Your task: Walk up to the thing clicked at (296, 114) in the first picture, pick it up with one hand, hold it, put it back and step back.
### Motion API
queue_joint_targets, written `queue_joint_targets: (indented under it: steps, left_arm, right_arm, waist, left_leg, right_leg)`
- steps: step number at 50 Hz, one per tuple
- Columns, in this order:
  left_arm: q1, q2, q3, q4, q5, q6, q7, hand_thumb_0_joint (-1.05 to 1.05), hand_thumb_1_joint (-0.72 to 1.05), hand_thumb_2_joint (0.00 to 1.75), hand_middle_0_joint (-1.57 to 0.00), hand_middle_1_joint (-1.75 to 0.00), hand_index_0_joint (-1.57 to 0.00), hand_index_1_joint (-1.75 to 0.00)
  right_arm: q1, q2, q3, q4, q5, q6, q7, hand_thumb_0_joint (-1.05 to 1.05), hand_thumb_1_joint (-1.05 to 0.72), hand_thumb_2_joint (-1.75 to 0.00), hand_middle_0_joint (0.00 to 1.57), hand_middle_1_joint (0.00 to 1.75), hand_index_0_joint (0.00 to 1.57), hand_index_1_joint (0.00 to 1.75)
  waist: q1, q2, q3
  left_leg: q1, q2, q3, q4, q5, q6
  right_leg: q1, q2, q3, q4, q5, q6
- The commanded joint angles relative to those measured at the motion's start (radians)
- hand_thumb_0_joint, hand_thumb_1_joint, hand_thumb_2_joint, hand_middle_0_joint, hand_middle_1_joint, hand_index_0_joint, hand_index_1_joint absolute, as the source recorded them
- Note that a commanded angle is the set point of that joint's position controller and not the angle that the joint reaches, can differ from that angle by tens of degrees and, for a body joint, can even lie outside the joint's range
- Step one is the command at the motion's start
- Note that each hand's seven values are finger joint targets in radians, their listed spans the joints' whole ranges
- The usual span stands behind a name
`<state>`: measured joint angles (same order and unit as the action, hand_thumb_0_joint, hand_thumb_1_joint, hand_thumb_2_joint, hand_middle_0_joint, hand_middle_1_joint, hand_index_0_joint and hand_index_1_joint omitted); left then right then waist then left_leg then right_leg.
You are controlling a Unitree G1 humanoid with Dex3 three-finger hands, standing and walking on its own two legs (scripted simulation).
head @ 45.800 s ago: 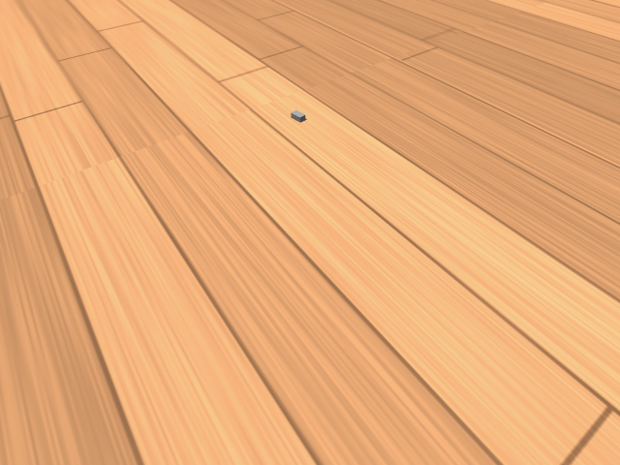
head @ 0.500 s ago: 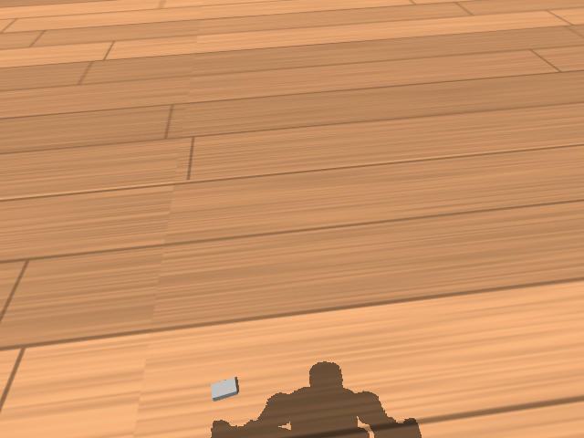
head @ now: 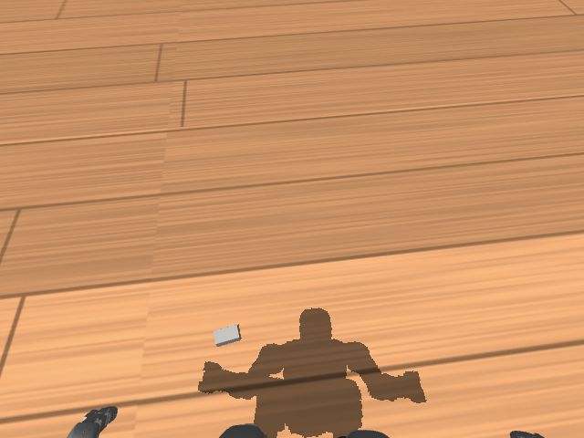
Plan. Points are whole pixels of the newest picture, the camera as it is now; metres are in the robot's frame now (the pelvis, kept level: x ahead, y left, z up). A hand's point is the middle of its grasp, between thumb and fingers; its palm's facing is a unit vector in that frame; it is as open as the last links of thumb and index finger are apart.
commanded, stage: step back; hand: left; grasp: from above
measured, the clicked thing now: (227, 335) +0.48 +0.23 -0.75
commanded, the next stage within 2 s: none
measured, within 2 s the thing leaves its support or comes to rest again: neither
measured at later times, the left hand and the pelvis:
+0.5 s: hand out of the picture +0.00 +0.30 -0.17, palm faces -0.10 -0.92 -0.39, open 7.4 cm; pelvis -0.11 +0.04 -0.02, yaw -6 degrees
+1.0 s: hand out of the picture -0.12 +0.31 -0.16, palm faces -0.02 -0.93 -0.36, open 7.4 cm; pelvis -0.26 +0.05 -0.01, yaw -1 degrees
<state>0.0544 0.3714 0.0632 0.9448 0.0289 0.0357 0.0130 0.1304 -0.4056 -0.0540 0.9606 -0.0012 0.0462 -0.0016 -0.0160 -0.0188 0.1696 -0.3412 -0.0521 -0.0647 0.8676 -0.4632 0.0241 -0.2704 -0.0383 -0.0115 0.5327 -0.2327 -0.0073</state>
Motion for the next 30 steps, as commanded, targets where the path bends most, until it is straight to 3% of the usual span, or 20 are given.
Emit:
queue_joint_targets:
  steps: [1,2,3,4,5,6,8,9,10,14,18,21,23,24,25,26,27,28,29,30]
  left_arm:
    - [-0.024,0.245,0.054,-0.117,-0.01,-0.007,0.016,0.0,0.9,0.9,-0.2,-0.3,-0.2,-0.3]
    - [-0.037,0.246,0.054,-0.127,-0.021,0.002,0.011,0.0,0.9,0.9,-0.2,-0.3,-0.2,-0.3]
    - [0.004,0.2,0.045,-0.137,-0.03,0.008,0.01,0.0,0.9,0.9,-0.2,-0.3,-0.2,-0.3]
    - [0.019,0.152,0.036,-0.146,-0.036,0.012,0.013,0.0,0.9,0.9,-0.2,-0.3,-0.2,-0.3]
    - [-0.03,0.198,0.05,-0.138,-0.02,0.015,0.03,0.0,0.9,0.9,-0.2,-0.3,-0.2,-0.3]
    - [-0.054,0.215,0.053,-0.125,-0.017,0.019,0.034,0.0,0.9,0.9,-0.2,-0.3,-0.2,-0.3]
    - [0.037,0.193,0.049,-0.105,-0.038,0.02,0.031,0.0,0.9,0.9,-0.2,-0.3,-0.2,-0.3]
    - [0.052,0.206,0.05,-0.108,-0.035,0.018,0.029,0.0,0.9,0.9,-0.2,-0.3,-0.2,-0.3]
    - [0.067,0.211,0.055,-0.109,-0.029,0.014,0.026,0.0,0.9,0.9,-0.2,-0.3,-0.2,-0.3]
    - [0.046,0.201,0.058,-0.136,-0.021,0.011,0.021,0.0,0.9,0.9,-0.2,-0.3,-0.2,-0.3]
    - [0.078,0.185,0.062,-0.148,-0.021,0.005,0.013,0.0,0.9,0.9,-0.2,-0.3,-0.2,-0.3]
    - [0.128,0.182,0.066,-0.137,-0.017,0.003,0.003,0.0,0.9,0.9,-0.2,-0.3,-0.2,-0.3]
    - [0.213,0.181,0.07,-0.11,-0.013,0.0,-0.006,0.0,0.9,0.9,-0.2,-0.3,-0.2,-0.3]
    - [0.269,0.176,0.074,-0.086,-0.01,-0.004,-0.01,0.0,0.9,0.9,-0.2,-0.3,-0.2,-0.3]
    - [0.287,0.189,0.079,-0.076,-0.003,-0.009,-0.008,0.0,0.9,0.9,-0.2,-0.3,-0.2,-0.3]
    - [0.268,0.24,0.093,-0.091,0.012,-0.014,-0.009,0.0,0.9,0.9,-0.2,-0.3,-0.2,-0.3]
    - [0.213,0.336,0.112,-0.129,0.002,-0.013,-0.014,0.0,0.9,0.9,-0.2,-0.3,-0.2,-0.3]
    - [0.121,0.381,0.116,-0.181,0.016,-0.019,-0.009,0.0,0.9,0.9,-0.2,-0.3,-0.2,-0.3]
    - [0.058,0.315,0.106,-0.202,0.004,-0.024,-0.002,0.0,0.9,0.9,-0.2,-0.3,-0.2,-0.3]
    - [-0.008,0.269,0.089,-0.212,0.003,-0.025,0.007,0.0,0.9,0.9,-0.2,-0.3,-0.2,-0.3]
  right_arm:
    - [0.094,-0.135,-0.043,-0.047,-0.017,-0.019,-0.006,0.0,-0.9,-0.9,0.2,0.3,0.2,0.3]
    - [0.117,-0.147,-0.052,-0.043,-0.029,-0.026,-0.009,0.0,-0.9,-0.9,0.2,0.3,0.2,0.3]
    - [0.08,-0.214,-0.07,-0.066,-0.049,-0.036,-0.012,0.0,-0.9,-0.9,0.2,0.3,0.2,0.3]
    - [0.041,-0.303,-0.082,-0.084,-0.047,-0.043,-0.009,0.0,-0.9,-0.9,0.2,0.3,0.2,0.3]
    - [0.063,-0.365,-0.093,-0.09,-0.03,-0.044,-0.006,0.0,-0.9,-0.9,0.2,0.3,0.2,0.3]
    - [0.042,-0.306,-0.084,-0.092,-0.03,-0.047,-0.011,0.0,-0.9,-0.9,0.2,0.3,0.2,0.3]
    - [-0.049,-0.228,-0.058,-0.112,-0.032,-0.045,-0.025,0.0,-0.9,-0.9,0.2,0.3,0.2,0.3]
    - [-0.023,-0.216,-0.057,-0.121,-0.029,-0.046,-0.031,0.0,-0.9,-0.9,0.2,0.3,0.2,0.3]
    - [-0.014,-0.206,-0.055,-0.12,-0.026,-0.046,-0.035,0.0,-0.9,-0.9,0.2,0.3,0.2,0.3]
    - [0.043,-0.201,-0.059,-0.132,-0.021,-0.042,-0.04,0.0,-0.9,-0.9,0.2,0.3,0.2,0.3]
    - [0.053,-0.217,-0.063,-0.149,-0.023,-0.041,-0.04,0.0,-0.9,-0.9,0.2,0.3,0.2,0.3]
    - [0.009,-0.235,-0.065,-0.168,-0.024,-0.036,-0.035,0.0,-0.9,-0.9,0.2,0.3,0.2,0.3]
    - [-0.035,-0.248,-0.066,-0.179,-0.021,-0.032,-0.028,0.0,-0.9,-0.9,0.2,0.3,0.2,0.3]
    - [-0.06,-0.25,-0.065,-0.181,-0.016,-0.027,-0.025,0.0,-0.9,-0.9,0.2,0.3,0.2,0.3]
    - [-0.062,-0.232,-0.058,-0.176,-0.009,-0.023,-0.023,0.0,-0.9,-0.9,0.2,0.3,0.2,0.3]
    - [-0.041,-0.196,-0.048,-0.173,-0.004,-0.02,-0.021,0.0,-0.9,-0.9,0.2,0.3,0.2,0.3]
    - [-0.09,-0.163,-0.046,-0.192,0.0,-0.02,-0.022,0.0,-0.9,-0.9,0.2,0.3,0.2,0.3]
    - [-0.082,-0.189,-0.06,-0.179,-0.009,-0.014,-0.028,0.0,-0.9,-0.9,0.2,0.3,0.2,0.3]
    - [-0.039,-0.199,-0.058,-0.156,-0.005,-0.011,-0.022,0.0,-0.9,-0.9,0.2,0.3,0.2,0.3]
    - [0.014,-0.181,-0.057,-0.139,0.002,-0.013,-0.019,0.0,-0.9,-0.9,0.2,0.3,0.2,0.3]
  waist:
    - [0.002,-0.124,-0.235]
    - [-0.019,-0.096,-0.216]
    - [0.007,0.033,-0.226]
    - [0.023,0.238,-0.222]
    - [-0.047,0.269,-0.238]
    - [-0.039,0.169,-0.217]
    - [0.034,0.144,-0.237]
    - [0.032,0.157,-0.235]
    - [0.025,0.156,-0.257]
    - [-0.021,0.125,-0.205]
    - [-0.036,0.153,-0.241]
    - [-0.017,0.164,-0.256]
    - [0.022,0.18,-0.269]
    - [0.049,0.174,-0.27]
    - [0.051,0.142,-0.262]
    - [0.036,-0.01,-0.214]
    - [0.071,-0.255,-0.138]
    - [0.064,-0.251,-0.073]
    - [0.026,-0.151,-0.053]
    - [-0.014,-0.089,-0.055]
  left_leg:
    - [0.045,0.023,0.051,-0.38,0.171,-0.008]
    - [0.108,0.031,0.052,-0.473,0.354,-0.009]
    - [0.179,0.163,-0.124,-0.498,0.58,0.024]
    - [0.248,0.358,-0.37,-0.521,0.809,0.111]
    - [0.145,0.416,-0.452,-0.519,0.814,0.213]
    - [0.139,0.373,-0.364,-0.488,0.82,0.191]
    - [0.255,0.274,-0.189,-0.422,0.837,0.165]
    - [0.269,0.269,-0.174,-0.416,0.813,0.159]
    - [0.333,0.288,-0.188,-0.404,0.822,0.187]
    - [0.349,0.312,-0.187,-0.402,0.834,0.222]
    - [0.375,0.346,-0.202,-0.393,0.784,0.241]
    - [0.27,0.335,-0.188,-0.413,0.609,0.218]
    - [0.167,0.314,-0.164,-0.413,0.465,0.178]
    - [0.095,0.296,-0.144,-0.391,0.415,0.146]
    - [0.012,0.259,-0.127,-0.37,0.32,0.1]
    - [-0.123,0.171,-0.079,-0.266,0.165,0.035]
    - [-0.163,-0.032,0.037,-0.001,-0.064,-0.023]
    - [-0.106,-0.038,-0.059,0.222,-0.145,-0.044]
    - [-0.077,-0.045,-0.116,0.32,-0.074,-0.035]
    - [-0.085,-0.072,-0.122,0.344,-0.014,-0.026]
  right_leg:
    - [0.196,-0.2,0.149,0.067,0.482,-0.171]
    - [0.128,-0.175,0.134,0.106,0.419,-0.132]
    - [0.019,-0.067,0.102,0.187,0.23,-0.072]
    - [-0.168,0.129,0.055,0.341,-0.324,-0.028]
    - [-0.113,0.153,0.186,0.496,-0.482,-0.019]
    - [-0.128,0.144,0.23,0.586,-0.44,-0.026]
    - [-0.221,0.146,0.23,0.676,-0.318,-0.024]
    - [-0.226,0.139,0.217,0.678,-0.283,-0.019]
    - [-0.238,0.131,0.197,0.683,-0.286,-0.003]
    - [-0.235,0.121,0.182,0.589,-0.314,0.037]
    - [-0.186,0.084,0.143,0.423,-0.307,0.032]
    - [-0.08,0.054,0.082,0.287,-0.274,0.012]
    - [0.031,0.042,0.044,0.122,-0.184,-0.012]
    - [0.12,0.043,0.019,0.004,-0.082,-0.028]
    - [0.177,0.036,0.038,-0.051,-0.025,-0.041]
    - [0.17,-0.075,0.247,-0.146,-0.128,-0.087]
    - [-0.018,-0.287,0.52,-0.282,-0.173,-0.236]
    - [-0.205,-0.398,0.616,-0.308,-0.126,-0.327]
    - [-0.231,-0.341,0.5,-0.28,-0.055,-0.294]
    - [-0.186,-0.245,0.346,-0.23,0.075,-0.238]
